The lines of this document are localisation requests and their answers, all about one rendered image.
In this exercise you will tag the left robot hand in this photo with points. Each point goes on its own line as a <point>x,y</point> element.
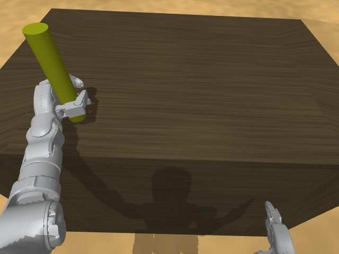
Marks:
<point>46,101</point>

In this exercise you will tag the can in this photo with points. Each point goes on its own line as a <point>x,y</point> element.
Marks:
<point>41,41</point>

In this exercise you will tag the right robot hand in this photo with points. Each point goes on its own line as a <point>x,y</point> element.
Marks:
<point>277,233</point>

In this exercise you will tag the left robot arm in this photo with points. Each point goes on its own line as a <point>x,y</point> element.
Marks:
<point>32,221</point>

